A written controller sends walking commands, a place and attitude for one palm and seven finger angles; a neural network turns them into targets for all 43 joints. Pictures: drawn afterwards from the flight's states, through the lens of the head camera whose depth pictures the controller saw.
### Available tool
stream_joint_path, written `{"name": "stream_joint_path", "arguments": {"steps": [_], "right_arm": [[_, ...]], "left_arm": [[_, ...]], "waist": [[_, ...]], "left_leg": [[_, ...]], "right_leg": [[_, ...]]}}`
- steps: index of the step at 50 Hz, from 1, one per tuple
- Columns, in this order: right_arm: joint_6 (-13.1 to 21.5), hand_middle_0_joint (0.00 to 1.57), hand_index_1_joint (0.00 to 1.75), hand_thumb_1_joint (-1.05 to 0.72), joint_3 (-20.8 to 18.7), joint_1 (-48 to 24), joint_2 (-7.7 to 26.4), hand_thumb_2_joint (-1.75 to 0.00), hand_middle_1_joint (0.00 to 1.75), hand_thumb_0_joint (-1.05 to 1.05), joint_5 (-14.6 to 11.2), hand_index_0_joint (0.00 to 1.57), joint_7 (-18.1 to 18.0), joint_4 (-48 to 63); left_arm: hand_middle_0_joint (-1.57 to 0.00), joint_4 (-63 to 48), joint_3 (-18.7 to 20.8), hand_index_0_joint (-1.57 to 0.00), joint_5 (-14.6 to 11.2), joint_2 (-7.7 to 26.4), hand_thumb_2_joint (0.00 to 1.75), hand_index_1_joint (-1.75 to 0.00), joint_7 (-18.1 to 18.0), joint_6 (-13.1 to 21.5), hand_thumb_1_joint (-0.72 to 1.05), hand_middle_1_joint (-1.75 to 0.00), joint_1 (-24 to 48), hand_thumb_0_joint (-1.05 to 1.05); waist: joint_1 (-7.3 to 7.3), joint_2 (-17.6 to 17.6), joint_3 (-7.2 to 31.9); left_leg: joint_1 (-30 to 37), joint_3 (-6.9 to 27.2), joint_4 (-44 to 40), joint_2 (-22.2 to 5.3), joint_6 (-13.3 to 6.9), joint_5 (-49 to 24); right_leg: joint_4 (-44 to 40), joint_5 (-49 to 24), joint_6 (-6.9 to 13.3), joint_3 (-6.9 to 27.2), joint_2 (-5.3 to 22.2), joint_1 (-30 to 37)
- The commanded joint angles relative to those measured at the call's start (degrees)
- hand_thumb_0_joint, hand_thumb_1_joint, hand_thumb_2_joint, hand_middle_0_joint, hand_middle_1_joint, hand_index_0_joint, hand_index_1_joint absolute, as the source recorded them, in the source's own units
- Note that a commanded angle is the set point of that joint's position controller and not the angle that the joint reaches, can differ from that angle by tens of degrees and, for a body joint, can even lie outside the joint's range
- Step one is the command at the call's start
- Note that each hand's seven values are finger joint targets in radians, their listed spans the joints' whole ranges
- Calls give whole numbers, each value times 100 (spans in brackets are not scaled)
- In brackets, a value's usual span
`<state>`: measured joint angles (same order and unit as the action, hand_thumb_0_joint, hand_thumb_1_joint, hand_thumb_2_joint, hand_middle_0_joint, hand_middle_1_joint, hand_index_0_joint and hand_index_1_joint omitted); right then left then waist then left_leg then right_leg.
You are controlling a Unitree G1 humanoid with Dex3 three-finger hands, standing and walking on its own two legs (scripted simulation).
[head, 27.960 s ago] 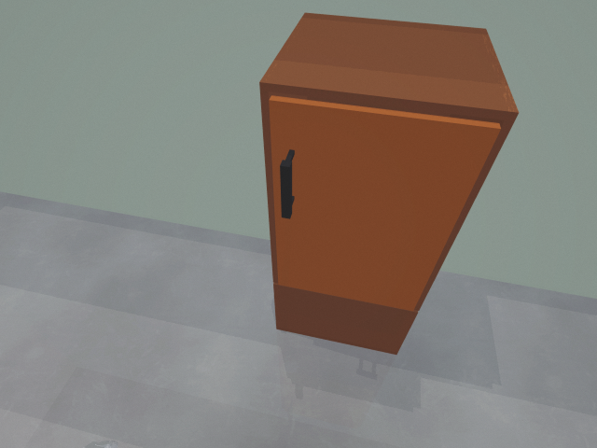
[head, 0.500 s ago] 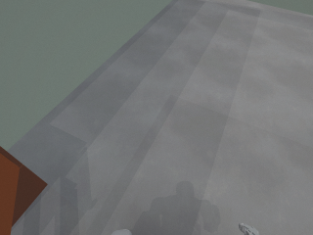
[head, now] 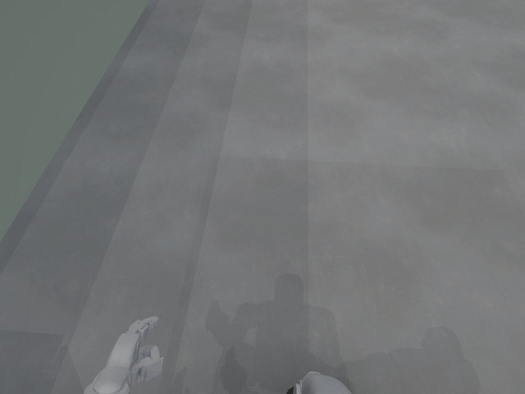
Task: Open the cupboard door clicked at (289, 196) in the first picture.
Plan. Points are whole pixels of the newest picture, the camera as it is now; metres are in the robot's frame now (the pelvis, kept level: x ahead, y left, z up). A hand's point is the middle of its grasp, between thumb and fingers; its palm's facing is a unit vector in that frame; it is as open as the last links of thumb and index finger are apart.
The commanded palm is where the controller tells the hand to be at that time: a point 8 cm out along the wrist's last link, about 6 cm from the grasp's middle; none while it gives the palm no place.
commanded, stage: walk to a spot facing it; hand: left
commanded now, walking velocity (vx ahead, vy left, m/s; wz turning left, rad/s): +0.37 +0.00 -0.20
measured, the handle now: out of the picture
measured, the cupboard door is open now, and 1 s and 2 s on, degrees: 42 42 42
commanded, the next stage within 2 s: turn to face it in 0.70 s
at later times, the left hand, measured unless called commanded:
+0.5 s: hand (154, 337) +0.23 +0.21 -0.16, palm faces -0.05 -0.99 -0.16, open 7.4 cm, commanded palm none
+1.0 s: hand (230, 187) +0.56 +0.08 -0.14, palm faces -0.21 -0.96 -0.21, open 7.2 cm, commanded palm none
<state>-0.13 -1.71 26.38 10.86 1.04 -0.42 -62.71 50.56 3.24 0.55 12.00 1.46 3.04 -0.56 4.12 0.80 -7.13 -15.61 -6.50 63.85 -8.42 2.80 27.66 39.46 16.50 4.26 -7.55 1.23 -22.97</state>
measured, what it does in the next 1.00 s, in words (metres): walks ahead: left foot, then right foot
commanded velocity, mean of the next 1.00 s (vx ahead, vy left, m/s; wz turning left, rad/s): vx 0.26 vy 0.00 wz -0.08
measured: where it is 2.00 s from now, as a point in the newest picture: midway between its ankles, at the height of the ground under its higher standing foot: (303, 290)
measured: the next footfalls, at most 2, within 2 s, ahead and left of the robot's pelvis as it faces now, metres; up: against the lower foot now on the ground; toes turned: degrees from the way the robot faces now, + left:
left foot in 0.36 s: +0.32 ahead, +0.12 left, +0.00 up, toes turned +2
right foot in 0.80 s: +0.44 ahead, -0.18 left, +0.00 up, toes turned -23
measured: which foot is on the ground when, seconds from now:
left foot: up 0.00-0.34, down 0.36-0.80, up 0.82-1.00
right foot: down 0.00-0.36, up 0.38-0.78, down 0.80-1.00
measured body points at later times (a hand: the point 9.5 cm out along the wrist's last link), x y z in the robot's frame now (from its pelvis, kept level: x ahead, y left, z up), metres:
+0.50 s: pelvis +0.23 +0.02 +0.01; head +0.26 +0.03 +0.46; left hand +0.24 +0.26 -0.15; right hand +0.30 -0.22 -0.12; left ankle +0.28 +0.12 -0.72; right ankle +0.15 -0.09 -0.62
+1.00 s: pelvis +0.43 -0.08 +0.02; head +0.46 -0.09 +0.47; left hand +0.57 +0.13 -0.12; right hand +0.36 -0.30 -0.14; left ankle +0.46 +0.05 -0.66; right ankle +0.41 -0.16 -0.72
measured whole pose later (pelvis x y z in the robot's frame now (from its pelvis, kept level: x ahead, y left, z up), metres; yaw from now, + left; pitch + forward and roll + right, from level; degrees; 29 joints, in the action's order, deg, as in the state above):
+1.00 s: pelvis +0.43 -0.08 +0.02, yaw -12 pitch +0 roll +0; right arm 0.0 -2.2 17.1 9.3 0.8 -0.8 -61.4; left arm 58.0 2.8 0.3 9.8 -1.5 3.4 -8.6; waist 3.4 0.3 -3.7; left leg -28.1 -4.1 57.1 -5.8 2.7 20.0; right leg 26.7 14.8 2.9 -10.8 1.5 -11.9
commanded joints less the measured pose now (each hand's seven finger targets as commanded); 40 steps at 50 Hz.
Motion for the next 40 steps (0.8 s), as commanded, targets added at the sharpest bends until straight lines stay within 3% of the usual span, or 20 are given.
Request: {"name": "stream_joint_path", "arguments": {"steps": [1,3,6,13,15,16,17,18,19,21,22,24,26,30,34,36,37,38,39,40], "right_arm": [[228,20,30,-90,-150,-724,369,-90,30,0,40,20,-22,733],[129,20,30,-90,-146,-272,211,-90,30,0,61,20,13,539],[126,20,30,-90,-175,-660,140,-90,30,0,72,20,79,656],[315,20,30,-90,-189,-1892,237,-90,30,0,28,20,180,1092],[358,20,30,-90,-216,-1543,372,-90,30,0,52,20,135,954],[401,20,30,-90,-265,-843,583,-90,30,0,78,20,86,714],[431,20,30,-90,-403,1,1131,-90,30,0,154,20,30,496],[393,20,30,-90,-467,634,1573,-90,30,0,178,20,-12,410],[328,20,30,-90,-396,355,1391,-90,30,0,130,20,-29,449],[371,20,30,-90,-269,-505,840,-90,30,0,107,20,-37,703],[417,20,30,-90,-208,-732,652,-90,30,0,99,20,-57,721],[508,20,30,-90,-170,-715,560,-90,30,0,73,20,-81,664],[517,20,30,-90,-178,-653,593,-90,30,0,55,20,-73,602],[449,20,30,-90,-221,-416,625,-90,30,0,81,20,-31,506],[369,20,30,-90,-205,-271,721,-90,30,0,122,20,-22,451],[327,20,30,-90,-197,-280,807,-90,30,0,131,20,-28,447],[305,20,30,-90,-199,-325,843,-90,30,0,110,20,-16,450],[307,20,30,-90,-178,-389,811,-90,30,0,70,20,-6,465],[339,20,30,-90,-132,-432,594,-90,30,0,-29,20,48,565],[366,20,30,-90,-111,-556,384,-90,30,0,-88,20,20,789]], "left_arm": [[-20,252,161,-20,-3,705,90,-30,-187,-4,90,-30,-1309,0],[-20,299,152,-20,48,618,90,-30,-181,67,90,-30,-1111,0],[-20,469,176,-20,41,460,90,-30,-134,145,90,-30,-1361,0],[-20,799,147,-20,43,673,90,-30,-144,183,90,-30,-1859,0],[-20,839,150,-20,24,694,90,-30,-159,170,90,-30,-1800,0],[-20,800,147,-20,9,645,90,-30,-159,164,90,-30,-1711,0],[-20,708,129,-20,-12,416,90,-30,-129,151,90,-30,-1838,0],[-20,548,67,-20,-41,256,90,-30,-80,174,90,-30,-1927,0],[-20,489,96,-20,42,385,90,-30,-116,159,90,-30,-1616,0],[-20,545,131,-20,87,291,90,-30,-38,95,90,-30,-1308,0],[-20,621,123,-20,111,211,90,-30,12,37,90,-30,-1453,0],[-20,678,101,-20,131,16,90,-30,43,-90,90,-30,-1652,0],[-20,658,93,-20,121,-64,90,-30,56,-161,90,-30,-1642,0],[-20,427,80,-20,129,-169,90,-30,101,-195,90,-30,-1034,0],[-20,272,97,-20,123,-14,90,-30,136,-203,90,-30,-589,0],[-20,275,113,-20,119,86,90,-30,131,-189,90,-30,-678,0],[-20,372,130,-20,120,210,90,-30,116,-154,90,-30,-1054,0],[-20,620,185,-20,133,426,90,-30,88,-93,90,-30,-1803,0],[-20,861,330,-20,152,984,90,-30,8,-3,90,-30,-2696,0],[-20,988,422,-20,28,1509,90,-30,-71,9,90,-30,-3160,0]], "waist": [[-473,-605,686],[-158,-646,722],[-232,-618,475],[-488,-732,310],[-207,-542,374],[114,-276,720],[379,821,1329],[462,1836,1728],[374,1093,1441],[-18,739,402],[-198,651,269],[-371,514,510],[-425,564,642],[-318,522,229],[-253,579,113],[-359,585,201],[-567,385,443],[-911,58,815],[-1291,-1069,1449],[-1312,-2074,1771]], "left_leg": [[-1894,521,553,-218,7,-714],[-1427,372,-194,-125,51,-878],[-1546,262,-939,3,74,-1393],[-1233,115,-2680,339,-95,-1572],[-255,-58,-3280,568,-188,-1685],[913,66,-3637,546,-316,-1831],[2310,1531,-3839,-564,-744,-1688],[2951,3206,-4621,-1903,-1360,-1620],[2199,3360,-4929,-2014,-1420,-657],[775,2519,-5353,-1610,-1094,-22],[488,1926,-5409,-1412,-909,-265],[583,1098,-5401,-1180,-873,-1376],[638,550,-5425,-1087,-919,-1706],[483,-38,-5531,-980,-906,-1623],[531,-203,-5269,-1066,-886,-1612],[535,-299,-4829,-1071,-789,-1850],[565,-463,-4194,-942,-684,-2402],[214,-733,-3064,-599,-498,-2940],[-1044,-1083,-1313,-90,-242,-2262],[-2279,-652,410,588,-35,904]], "right_leg": [[-2445,-1577,759,1907,1632,1577],[-2581,-1442,713,1395,1330,1179],[-2799,-1058,717,1403,1115,1197],[-2410,-1994,602,1495,1219,1928],[-1800,-2581,448,1313,1061,1683],[-803,-2817,273,1090,813,1200],[721,-1558,-13,773,237,53],[2620,1391,-173,352,-375,-976],[3385,1448,-91,866,-109,-1243],[3765,389,-159,983,373,-1558],[3559,119,-220,951,489,-1424],[3050,-125,-315,870,539,-1267],[2437,-279,-371,736,598,-1132],[953,-599,-397,339,582,-883],[160,-559,-357,114,399,-414],[-171,-403,-288,-27,256,150],[-499,-416,-214,-153,69,745],[-805,-432,-69,-70,-15,1886],[-1206,-339,407,1505,1122,3418],[-1987,-1681,1073,3603,2462,4157]]}}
